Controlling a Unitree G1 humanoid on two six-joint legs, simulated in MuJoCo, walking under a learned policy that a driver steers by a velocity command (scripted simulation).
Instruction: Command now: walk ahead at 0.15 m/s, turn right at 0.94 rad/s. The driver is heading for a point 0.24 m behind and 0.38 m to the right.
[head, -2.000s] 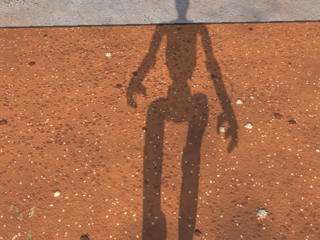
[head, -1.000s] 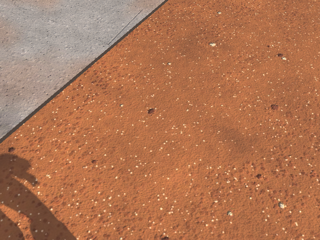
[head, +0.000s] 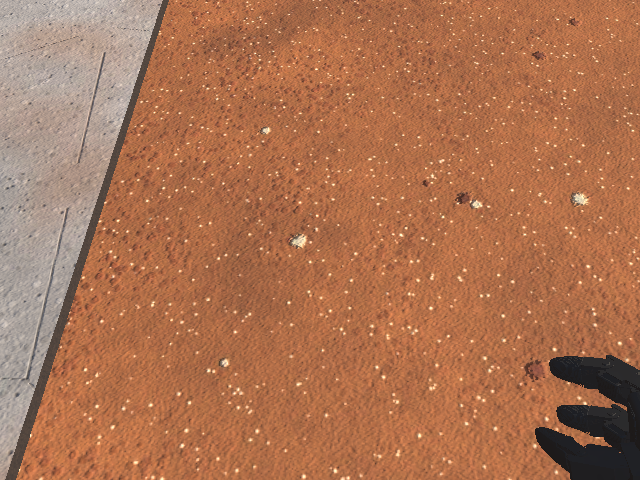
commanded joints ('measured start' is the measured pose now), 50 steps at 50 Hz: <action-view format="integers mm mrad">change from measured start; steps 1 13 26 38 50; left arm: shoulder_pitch -44 60 -75 117 261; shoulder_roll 165 203 80 215 161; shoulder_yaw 54 54 22 51 36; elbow -88 -134 -148 -14 83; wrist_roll -15 5 2 71 37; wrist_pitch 26 42 60 -39 -65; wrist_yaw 39 8 -2 -26 -12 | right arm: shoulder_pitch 93 119 110 -15 -143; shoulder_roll -82 -119 -168 -132 -100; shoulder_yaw -35 -79 -103 -76 -47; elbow -24 -24 31 0 -41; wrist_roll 11 -9 2 -77 0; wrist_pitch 16 15 71 -2 48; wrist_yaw -6 5 -9 74 89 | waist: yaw -69 -8 -70 0 50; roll -54 215 142 -195 -177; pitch -271 -288 -206 14 21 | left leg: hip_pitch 157 672 537 -321 73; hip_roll -92 402 282 73 -1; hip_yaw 90 -423 174 179 215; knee -180 -669 -750 62 -413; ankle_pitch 155 558 340 59 209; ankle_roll -18 383 318 80 41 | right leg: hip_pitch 88 -291 -179 316 286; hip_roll -181 -109 -318 -486 -374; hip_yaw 223 54 -190 407 297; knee -2 813 551 -320 -246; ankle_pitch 458 -558 -260 -676 -129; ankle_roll -57 196 213 -148 -106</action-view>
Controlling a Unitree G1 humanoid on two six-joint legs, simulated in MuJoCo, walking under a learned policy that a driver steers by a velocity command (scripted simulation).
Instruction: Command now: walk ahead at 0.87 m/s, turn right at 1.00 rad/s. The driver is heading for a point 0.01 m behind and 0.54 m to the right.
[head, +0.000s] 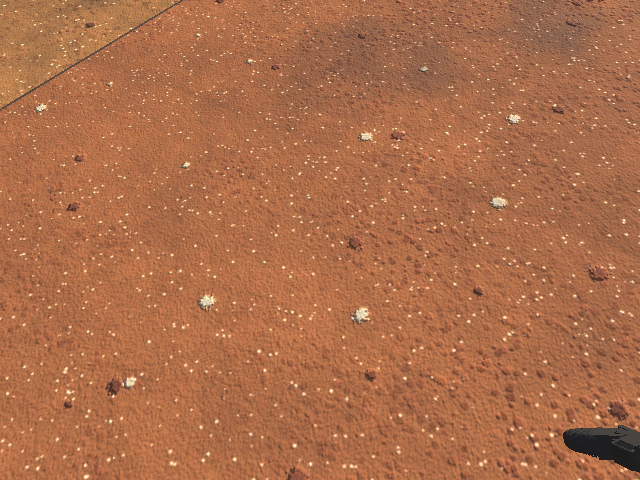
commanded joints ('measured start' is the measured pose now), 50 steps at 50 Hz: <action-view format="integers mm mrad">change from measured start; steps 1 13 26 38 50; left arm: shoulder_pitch -102 -444 -150 -371 -124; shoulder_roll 213 53 219 131 173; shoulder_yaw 55 -19 49 28 24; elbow -64 -178 -68 -128 -48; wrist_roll -4 27 -5 -34 -38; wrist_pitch -23 32 31 -7 29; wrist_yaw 15 -77 -12 47 22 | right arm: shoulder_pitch -132 367 340 165 240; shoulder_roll -88 -41 -168 -18 -71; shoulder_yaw -17 -10 -35 9 -10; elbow -121 108 125 -59 -44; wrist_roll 12 0 16 7 5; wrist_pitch -34 -95 -70 -110 -105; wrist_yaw -12 -57 -58 -77 -47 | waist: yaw -71 -164 70 -149 -185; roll -209 63 -152 -40 70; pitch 114 114 -104 -41 -404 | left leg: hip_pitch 159 601 246 170 870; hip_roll -26 286 56 13 419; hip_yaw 16 -106 263 46 -587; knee -114 -524 604 159 -239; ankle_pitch -32 -150 -18 55 648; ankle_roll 28 149 51 3 481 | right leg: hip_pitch -161 -900 197 -386 -617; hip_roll -201 -151 10 -11 63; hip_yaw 212 -189 -218 -140 24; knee -60 1025 305 108 1133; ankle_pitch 305 174 358 1013 -288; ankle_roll -139 -17 -152 -96 147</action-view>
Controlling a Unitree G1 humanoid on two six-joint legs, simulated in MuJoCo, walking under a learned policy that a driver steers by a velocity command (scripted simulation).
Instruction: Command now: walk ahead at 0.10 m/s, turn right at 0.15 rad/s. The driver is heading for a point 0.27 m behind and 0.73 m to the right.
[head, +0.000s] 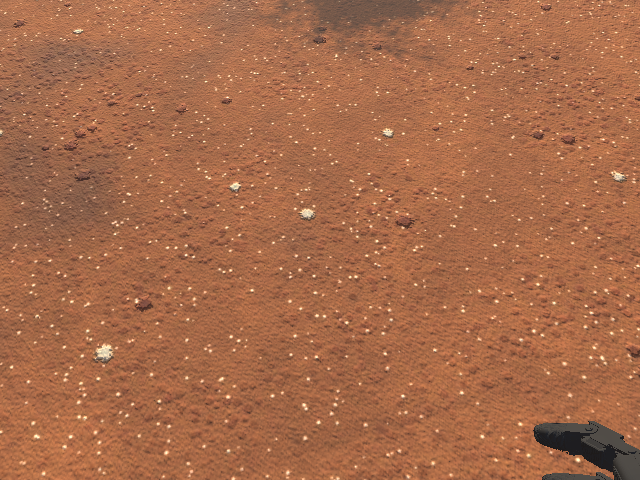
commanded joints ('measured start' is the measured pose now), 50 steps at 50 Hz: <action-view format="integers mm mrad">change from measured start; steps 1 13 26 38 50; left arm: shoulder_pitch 59 -40 46 158 -106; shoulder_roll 173 98 221 198 112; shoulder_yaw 33 28 83 68 19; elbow -47 -138 -148 -137 -181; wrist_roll -23 -11 -22 29 54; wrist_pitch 16 65 -22 -10 -20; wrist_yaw -19 7 -14 -68 -109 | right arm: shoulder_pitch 134 24 -110 -177 291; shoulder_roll -112 -168 -184 -124 -144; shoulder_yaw -42 -71 -108 -68 -56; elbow -42 2 -3 -23 73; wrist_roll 27 21 58 10 -3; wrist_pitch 34 112 76 114 54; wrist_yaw -21 -72 -33 19 -38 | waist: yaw -94 -54 -16 58 -112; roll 14 118 -138 -216 101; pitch -347 -182 -65 -4 -20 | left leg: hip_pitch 597 276 -367 -92 564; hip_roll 444 356 99 38 322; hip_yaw -569 -115 -143 -50 -285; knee -111 -293 492 143 -313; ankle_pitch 279 -47 -298 -186 -396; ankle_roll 282 187 -63 -185 -49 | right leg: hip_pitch -338 -198 212 73 -588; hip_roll -105 -264 -464 -254 -221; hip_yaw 46 -167 413 317 -76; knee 424 -45 -836 -776 246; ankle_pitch -41 216 -199 43 327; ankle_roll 83 74 -242 -219 -68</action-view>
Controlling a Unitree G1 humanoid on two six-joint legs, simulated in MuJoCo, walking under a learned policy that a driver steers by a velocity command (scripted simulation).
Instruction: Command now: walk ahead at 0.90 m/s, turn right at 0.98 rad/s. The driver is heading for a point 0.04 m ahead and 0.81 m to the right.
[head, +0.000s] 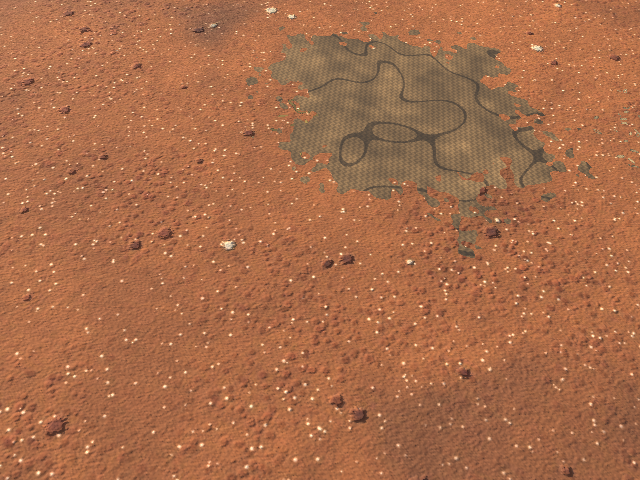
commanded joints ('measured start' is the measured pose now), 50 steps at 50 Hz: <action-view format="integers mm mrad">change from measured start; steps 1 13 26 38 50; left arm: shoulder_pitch -132 -304 -2 21 -352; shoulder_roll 46 17 139 99 2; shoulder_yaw -3 -55 14 -15 -63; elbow -102 -151 20 -14 -181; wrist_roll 10 3 -19 -22 4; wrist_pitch -2 16 -67 -65 17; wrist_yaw -43 -62 47 43 -62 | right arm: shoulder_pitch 156 292 -66 162 165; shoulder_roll -78 -172 -79 -215 -86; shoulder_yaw -17 -18 33 -45 -4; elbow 13 136 -155 -99 96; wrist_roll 7 18 -26 -20 20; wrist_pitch -23 -48 3 -15 -77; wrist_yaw -2 -36 22 -15 12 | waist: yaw -70 64 -57 -100 17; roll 181 180 81 290 73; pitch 77 86 183 -195 205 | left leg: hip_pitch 296 267 -352 520 117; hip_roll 244 236 152 446 219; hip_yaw -236 223 -70 -825 205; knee -283 -119 535 -235 -396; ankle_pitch -31 1500 -24 -531 530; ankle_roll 2 -54 -108 99 10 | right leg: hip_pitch -421 2 24 -338 -266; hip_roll -118 45 -58 -6 -128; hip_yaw -3 -336 311 46 -197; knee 115 -338 -985 316 -222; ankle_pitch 112 154 191 -27 303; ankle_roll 4 -105 -276 -50 -58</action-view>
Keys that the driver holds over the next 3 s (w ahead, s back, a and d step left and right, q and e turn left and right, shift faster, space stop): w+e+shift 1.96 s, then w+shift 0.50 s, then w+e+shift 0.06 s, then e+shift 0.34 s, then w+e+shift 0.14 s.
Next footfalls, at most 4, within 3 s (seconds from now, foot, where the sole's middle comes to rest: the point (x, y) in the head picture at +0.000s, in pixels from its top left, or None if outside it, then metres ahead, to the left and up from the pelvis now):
0.34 right None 0.39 -0.09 -0.77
0.70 left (379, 329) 0.86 -0.13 -0.77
1.16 right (555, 299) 0.96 -0.59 -0.77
1.54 left None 1.24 -0.94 -0.77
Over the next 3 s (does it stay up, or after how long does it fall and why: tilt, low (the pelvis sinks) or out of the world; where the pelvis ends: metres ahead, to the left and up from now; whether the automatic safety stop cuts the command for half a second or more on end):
stays up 0.63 -1.91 0.00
